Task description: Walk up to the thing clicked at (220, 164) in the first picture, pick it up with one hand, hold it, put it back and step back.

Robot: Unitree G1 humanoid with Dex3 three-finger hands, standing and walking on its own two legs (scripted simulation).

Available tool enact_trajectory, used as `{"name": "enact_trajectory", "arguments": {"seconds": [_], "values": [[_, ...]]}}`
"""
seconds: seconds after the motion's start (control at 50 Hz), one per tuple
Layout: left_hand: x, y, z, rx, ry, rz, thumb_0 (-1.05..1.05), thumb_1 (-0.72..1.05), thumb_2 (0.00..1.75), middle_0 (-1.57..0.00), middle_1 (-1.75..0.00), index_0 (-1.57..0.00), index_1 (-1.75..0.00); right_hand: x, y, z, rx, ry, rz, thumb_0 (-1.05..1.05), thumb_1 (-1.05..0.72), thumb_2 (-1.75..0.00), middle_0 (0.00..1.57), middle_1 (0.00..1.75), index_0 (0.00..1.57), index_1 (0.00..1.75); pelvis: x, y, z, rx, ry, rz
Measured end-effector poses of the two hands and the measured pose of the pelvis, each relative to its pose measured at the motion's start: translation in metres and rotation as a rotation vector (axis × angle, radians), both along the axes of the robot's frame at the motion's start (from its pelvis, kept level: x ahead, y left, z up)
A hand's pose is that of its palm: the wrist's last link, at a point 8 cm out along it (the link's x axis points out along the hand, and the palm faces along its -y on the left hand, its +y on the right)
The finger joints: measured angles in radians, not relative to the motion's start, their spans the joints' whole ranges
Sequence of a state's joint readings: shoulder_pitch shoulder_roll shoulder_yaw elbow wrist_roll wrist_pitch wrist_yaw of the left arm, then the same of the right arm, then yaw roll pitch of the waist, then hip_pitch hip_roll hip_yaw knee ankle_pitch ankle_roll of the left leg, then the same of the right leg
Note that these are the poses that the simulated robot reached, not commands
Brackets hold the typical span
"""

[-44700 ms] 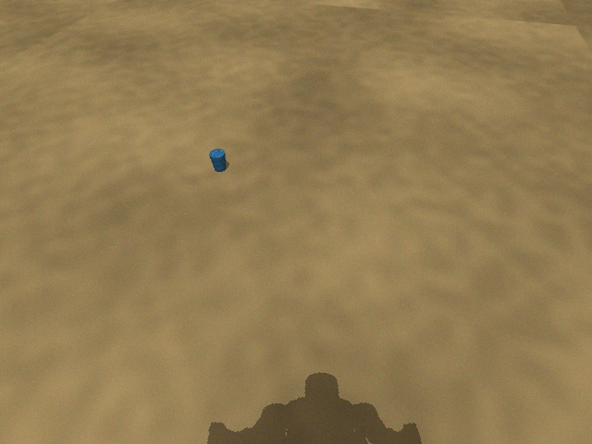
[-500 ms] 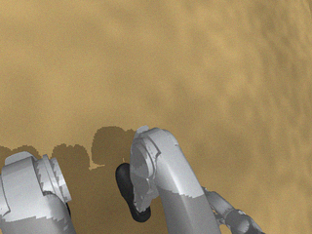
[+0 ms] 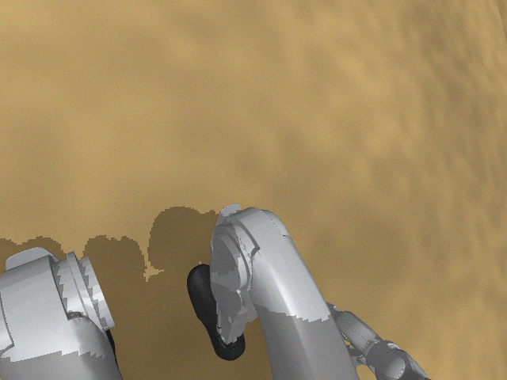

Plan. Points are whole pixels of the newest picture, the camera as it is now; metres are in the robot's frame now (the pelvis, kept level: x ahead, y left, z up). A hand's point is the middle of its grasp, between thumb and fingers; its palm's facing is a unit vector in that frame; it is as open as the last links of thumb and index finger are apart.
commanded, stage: close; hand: left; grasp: from above
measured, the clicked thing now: out of the picture +0.41 +0.44 -0.25
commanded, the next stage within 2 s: settle in 0.42 s
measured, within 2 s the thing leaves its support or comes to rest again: leaves its support in 0.86 s
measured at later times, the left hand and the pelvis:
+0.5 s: hand out of the picture +0.40 +0.44 -0.22, palm faces -0.40 -0.21 -0.89, open 12.5 cm; pelvis +0.00 +0.00 +0.00, yaw +0 degrees
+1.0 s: hand out of the picture +0.40 +0.45 -0.18, palm faces -0.38 -0.18 -0.91, open 10.2 cm; pelvis +0.00 +0.00 +0.01, yaw +2 degrees
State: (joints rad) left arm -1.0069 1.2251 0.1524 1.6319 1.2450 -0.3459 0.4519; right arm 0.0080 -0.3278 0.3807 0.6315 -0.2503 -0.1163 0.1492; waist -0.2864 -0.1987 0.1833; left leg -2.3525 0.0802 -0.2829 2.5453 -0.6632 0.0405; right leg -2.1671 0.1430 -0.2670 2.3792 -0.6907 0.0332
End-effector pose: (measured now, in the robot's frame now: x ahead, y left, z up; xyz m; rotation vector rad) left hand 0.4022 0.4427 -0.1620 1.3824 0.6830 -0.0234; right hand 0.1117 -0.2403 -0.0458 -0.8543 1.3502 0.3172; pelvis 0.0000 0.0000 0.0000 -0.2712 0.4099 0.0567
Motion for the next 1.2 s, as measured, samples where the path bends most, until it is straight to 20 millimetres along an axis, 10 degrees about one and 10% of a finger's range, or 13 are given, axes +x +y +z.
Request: {"name": "enact_trajectory", "arguments": {"seconds": [0.76, 1.2], "values": [[0.002, 0.001, 0.002, 0.001, 0.001, 0.0, 0.0, -0.26, 0.86, -0.48, -0.87, -0.42, -0.85, 0.006, -0.001, -0.001, 0.002, 0.012, -0.009, 0.01, -0.9, -0.9, 0.21, 0.3, 0.21, 0.3, 0.003, -0.001, 0.002, 0.001, 0.023, 0.004], [-0.002, 0.011, 0.079, 0.053, 0.003, 0.0, 0.01, -0.03, 0.59, -0.61, -0.84, -0.59, -0.8, 0.027, -0.003, -0.011, 0.067, -0.072, -0.139, 0.01, -0.9, -0.9, 0.2, 0.3, 0.21, 0.3, 0.004, -0.003, 0.015, 0.033, 0.092, 0.04]]}}
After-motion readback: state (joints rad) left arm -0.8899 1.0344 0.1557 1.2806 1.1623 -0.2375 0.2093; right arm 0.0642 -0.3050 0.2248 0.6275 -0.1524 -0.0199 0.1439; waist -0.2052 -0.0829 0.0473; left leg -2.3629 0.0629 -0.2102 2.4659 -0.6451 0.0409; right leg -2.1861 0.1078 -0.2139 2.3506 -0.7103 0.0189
